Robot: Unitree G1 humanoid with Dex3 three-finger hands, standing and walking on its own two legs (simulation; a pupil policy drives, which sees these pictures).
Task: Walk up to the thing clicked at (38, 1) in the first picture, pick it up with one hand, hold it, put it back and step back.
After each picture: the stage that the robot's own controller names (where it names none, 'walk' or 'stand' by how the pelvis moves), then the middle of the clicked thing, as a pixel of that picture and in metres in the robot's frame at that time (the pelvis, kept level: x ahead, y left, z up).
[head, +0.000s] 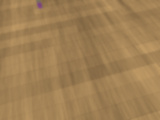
stand; (39, 4) +2.18 +0.70 -0.72
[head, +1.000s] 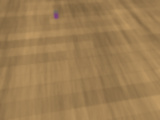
walk; (55, 14) +2.09 +0.36 -0.70
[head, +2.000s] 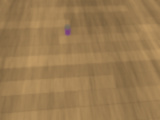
walk; (67, 30) +1.44 +0.14 -0.71
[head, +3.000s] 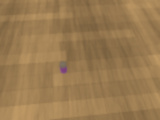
walk; (63, 67) +0.93 +0.19 -0.71
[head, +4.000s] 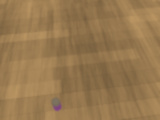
walk; (56, 104) +0.56 +0.25 -0.71
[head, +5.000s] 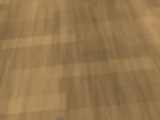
stand; out of the picture +0.37 +0.24 -0.69
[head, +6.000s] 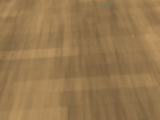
stand; out of the picture +0.33 +0.23 -0.72
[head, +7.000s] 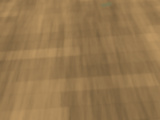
stand; out of the picture +0.32 +0.22 -0.73
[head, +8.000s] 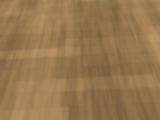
stand; out of the picture +0.33 +0.22 -0.73
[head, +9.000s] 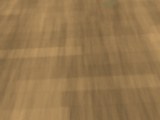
stand; out of the picture +0.31 +0.22 -0.73
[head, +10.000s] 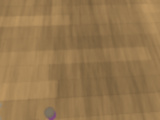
go down; (50, 113) +0.35 +0.22 -0.64
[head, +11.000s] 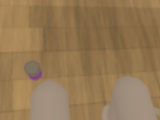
go down; (33, 71) +0.41 +0.23 -0.31
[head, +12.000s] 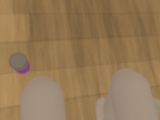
close in; (20, 64) +0.41 +0.24 -0.28
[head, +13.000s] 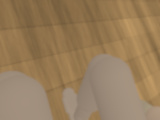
close in; out of the picture +0.40 +0.27 -0.22
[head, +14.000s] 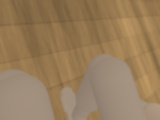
close; out of the picture +0.39 +0.28 -0.23
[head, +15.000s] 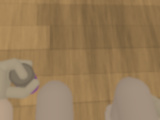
lift; (25, 80) +0.32 +0.23 -0.08
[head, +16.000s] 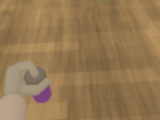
hold; (39, 85) +0.33 +0.18 +0.03
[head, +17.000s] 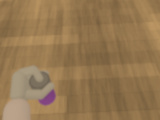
hold; (43, 89) +0.33 +0.17 -0.01
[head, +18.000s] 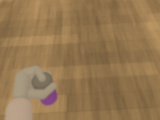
hold; (45, 89) +0.33 +0.17 -0.02
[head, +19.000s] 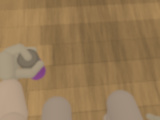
crouch; (32, 65) +0.40 +0.19 -0.10
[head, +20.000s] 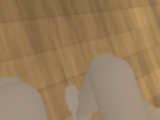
lower; out of the picture +0.41 +0.26 -0.23
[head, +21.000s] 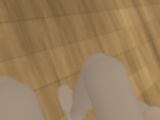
lower; out of the picture +0.41 +0.28 -0.23
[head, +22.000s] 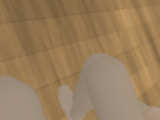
lower; out of the picture +0.41 +0.28 -0.22
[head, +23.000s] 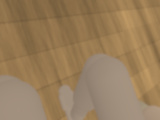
lower; out of the picture +0.40 +0.28 -0.23
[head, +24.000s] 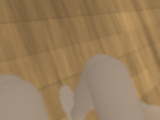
rest; out of the picture +0.40 +0.27 -0.23
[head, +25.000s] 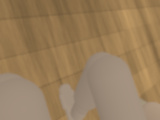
withdraw; out of the picture +0.39 +0.26 -0.23
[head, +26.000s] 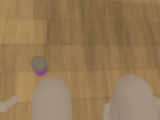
walk; (39, 66) +0.41 +0.21 -0.31
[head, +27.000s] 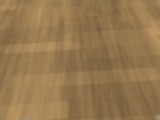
stand; out of the picture +0.34 +0.18 -0.65
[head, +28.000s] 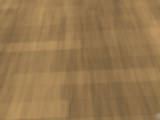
stand; out of the picture +0.34 +0.20 -0.67
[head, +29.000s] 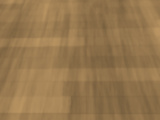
stand; out of the picture +0.35 +0.19 -0.68
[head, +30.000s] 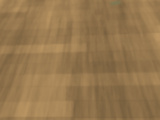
walk; out of the picture +0.36 +0.19 -0.72
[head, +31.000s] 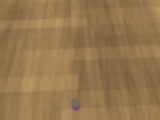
walk; (75, 104) +0.44 +0.09 -0.70
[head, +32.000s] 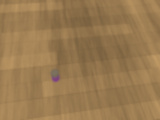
walk; (55, 75) +0.67 +0.21 -0.71
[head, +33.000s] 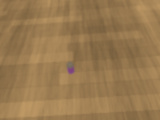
stand; (70, 67) +0.97 +0.23 -0.70
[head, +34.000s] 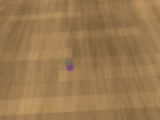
stand; (69, 65) +0.97 +0.21 -0.72
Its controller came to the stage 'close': yes
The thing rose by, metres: 0.70
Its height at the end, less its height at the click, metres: +0.00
